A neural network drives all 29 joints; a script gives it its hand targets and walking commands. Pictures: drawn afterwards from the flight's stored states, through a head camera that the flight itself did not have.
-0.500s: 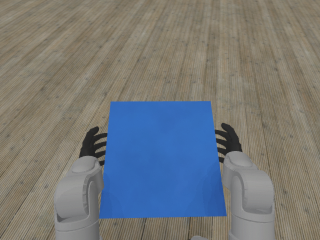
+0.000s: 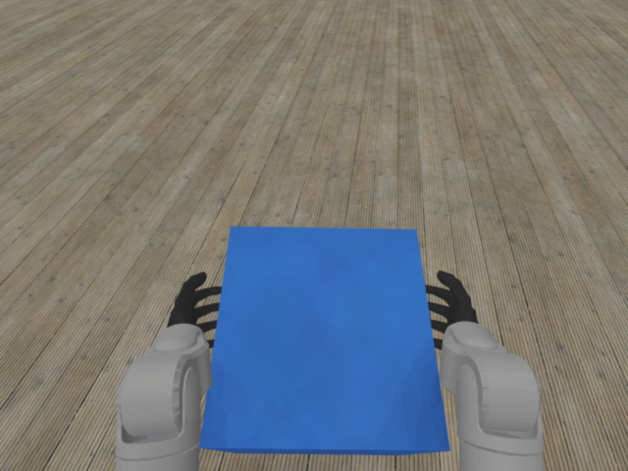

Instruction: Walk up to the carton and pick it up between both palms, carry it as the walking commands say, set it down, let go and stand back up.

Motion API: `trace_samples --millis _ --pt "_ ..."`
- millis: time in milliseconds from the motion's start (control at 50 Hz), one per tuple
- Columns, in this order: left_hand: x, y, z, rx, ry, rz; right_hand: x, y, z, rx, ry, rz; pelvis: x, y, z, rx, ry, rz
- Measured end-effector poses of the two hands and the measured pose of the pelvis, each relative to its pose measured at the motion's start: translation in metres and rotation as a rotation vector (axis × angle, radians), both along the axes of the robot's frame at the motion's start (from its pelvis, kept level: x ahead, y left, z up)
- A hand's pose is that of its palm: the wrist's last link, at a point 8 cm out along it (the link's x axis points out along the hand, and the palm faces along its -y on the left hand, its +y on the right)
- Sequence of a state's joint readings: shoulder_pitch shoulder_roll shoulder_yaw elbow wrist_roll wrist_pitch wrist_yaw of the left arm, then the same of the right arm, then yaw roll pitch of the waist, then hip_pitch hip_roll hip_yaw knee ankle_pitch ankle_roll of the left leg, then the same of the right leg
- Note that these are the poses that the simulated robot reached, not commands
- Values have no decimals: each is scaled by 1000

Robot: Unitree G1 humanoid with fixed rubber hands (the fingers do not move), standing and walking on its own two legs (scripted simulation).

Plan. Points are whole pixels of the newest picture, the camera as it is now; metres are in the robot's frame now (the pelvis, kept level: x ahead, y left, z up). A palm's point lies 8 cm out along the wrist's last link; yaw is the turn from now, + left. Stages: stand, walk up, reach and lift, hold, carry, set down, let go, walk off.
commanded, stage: carry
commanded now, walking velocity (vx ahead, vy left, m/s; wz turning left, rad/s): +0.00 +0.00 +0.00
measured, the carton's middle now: (320, 348) +0.28 -0.01 +0.01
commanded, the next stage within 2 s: none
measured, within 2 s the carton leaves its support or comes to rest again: neither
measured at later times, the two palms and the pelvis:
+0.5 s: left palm (94, 427) +0.16 +0.21 +0.10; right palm (414, 394) +0.18 -0.10 +0.10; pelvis -0.09 +0.05 +0.00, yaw +1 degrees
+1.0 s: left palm (129, 463) +0.13 +0.17 +0.09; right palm (459, 425) +0.15 -0.13 +0.09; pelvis -0.13 +0.01 +0.00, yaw +1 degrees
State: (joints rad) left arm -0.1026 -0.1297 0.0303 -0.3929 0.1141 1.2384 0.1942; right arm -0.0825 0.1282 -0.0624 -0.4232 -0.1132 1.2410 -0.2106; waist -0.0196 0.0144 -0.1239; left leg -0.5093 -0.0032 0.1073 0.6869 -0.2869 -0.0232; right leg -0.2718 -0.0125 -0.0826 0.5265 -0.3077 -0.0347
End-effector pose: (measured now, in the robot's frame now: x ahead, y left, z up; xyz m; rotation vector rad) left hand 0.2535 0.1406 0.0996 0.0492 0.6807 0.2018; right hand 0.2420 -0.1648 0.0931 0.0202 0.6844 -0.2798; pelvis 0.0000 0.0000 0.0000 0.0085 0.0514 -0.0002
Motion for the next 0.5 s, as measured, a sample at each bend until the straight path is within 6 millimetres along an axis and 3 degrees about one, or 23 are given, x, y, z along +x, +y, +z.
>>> trace_samples --millis 120,300,380,500 --pt "-20 21 8 -5 -53 -3 -19 21 15 -4 -54 -12 -26 22 -2 -6 -1 11" --pt "-66 73 -3 -53 -16 96 -38 73 13 -40 -16 75 -64 49 -2 -6 -12 14" --pt "-78 78 -4 -59 -16 100 -49 78 13 -41 -17 76 -77 54 -2 -12 -13 16" --pt "-89 69 -2 -43 -25 84 -66 70 10 -26 -26 56 -93 51 -3 -11 -18 26"
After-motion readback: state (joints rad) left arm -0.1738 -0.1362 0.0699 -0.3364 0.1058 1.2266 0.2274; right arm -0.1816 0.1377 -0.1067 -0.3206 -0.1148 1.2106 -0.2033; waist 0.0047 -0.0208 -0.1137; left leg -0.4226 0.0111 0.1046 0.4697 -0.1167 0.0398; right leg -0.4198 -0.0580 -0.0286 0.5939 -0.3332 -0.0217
